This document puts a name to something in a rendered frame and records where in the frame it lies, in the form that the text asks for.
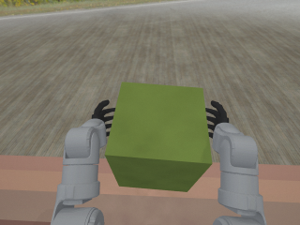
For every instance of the left robot hand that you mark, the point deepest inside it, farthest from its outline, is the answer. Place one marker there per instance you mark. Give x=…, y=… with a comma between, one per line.
x=99, y=114

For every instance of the robot right forearm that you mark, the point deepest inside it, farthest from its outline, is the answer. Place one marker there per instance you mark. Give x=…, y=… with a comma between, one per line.
x=239, y=166

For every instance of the right robot hand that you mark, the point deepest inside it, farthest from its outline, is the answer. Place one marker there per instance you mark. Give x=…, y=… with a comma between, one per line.
x=220, y=114

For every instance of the robot right upper arm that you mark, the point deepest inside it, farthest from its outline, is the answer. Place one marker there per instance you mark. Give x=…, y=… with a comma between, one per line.
x=230, y=220

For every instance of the robot left forearm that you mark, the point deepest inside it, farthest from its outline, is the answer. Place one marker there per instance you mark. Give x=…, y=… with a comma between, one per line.
x=79, y=182

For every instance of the carton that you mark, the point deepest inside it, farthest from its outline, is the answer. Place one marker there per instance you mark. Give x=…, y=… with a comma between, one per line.
x=159, y=137

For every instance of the robot left upper arm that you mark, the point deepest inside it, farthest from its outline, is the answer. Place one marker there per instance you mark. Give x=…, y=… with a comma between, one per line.
x=79, y=216

